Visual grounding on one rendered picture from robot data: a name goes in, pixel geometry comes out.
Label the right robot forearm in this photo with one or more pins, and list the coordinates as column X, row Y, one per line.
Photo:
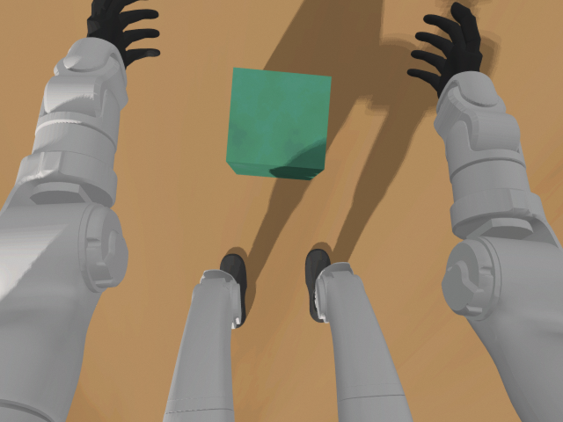
column 487, row 170

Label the left robot thigh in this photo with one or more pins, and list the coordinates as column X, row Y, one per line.
column 201, row 389

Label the right robot shin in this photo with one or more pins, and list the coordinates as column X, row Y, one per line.
column 336, row 267

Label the left robot hand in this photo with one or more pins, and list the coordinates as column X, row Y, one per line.
column 107, row 23

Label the left robot forearm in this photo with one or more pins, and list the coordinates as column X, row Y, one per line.
column 77, row 130

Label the right robot hand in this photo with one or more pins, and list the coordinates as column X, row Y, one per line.
column 462, row 53

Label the robot right upper arm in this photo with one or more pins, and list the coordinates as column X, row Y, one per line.
column 511, row 293

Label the robot left upper arm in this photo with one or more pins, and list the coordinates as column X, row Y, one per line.
column 55, row 262

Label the carton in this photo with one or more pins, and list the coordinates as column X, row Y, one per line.
column 278, row 123

